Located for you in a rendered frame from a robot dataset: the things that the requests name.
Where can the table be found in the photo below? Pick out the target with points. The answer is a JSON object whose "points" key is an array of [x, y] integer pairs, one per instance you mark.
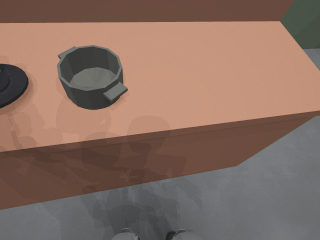
{"points": [[210, 83]]}

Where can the left robot shin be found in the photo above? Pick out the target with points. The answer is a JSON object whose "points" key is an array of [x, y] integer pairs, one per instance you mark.
{"points": [[126, 230]]}

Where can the right robot shin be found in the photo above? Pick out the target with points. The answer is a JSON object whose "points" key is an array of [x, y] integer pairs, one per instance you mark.
{"points": [[180, 231]]}

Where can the lid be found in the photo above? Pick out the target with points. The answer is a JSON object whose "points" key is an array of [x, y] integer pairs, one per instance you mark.
{"points": [[13, 83]]}

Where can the pot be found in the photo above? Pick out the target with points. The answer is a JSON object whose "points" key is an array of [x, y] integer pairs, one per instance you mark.
{"points": [[92, 76]]}

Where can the robot shin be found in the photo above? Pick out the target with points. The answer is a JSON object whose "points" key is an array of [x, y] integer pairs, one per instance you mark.
{"points": [[180, 231], [126, 230]]}

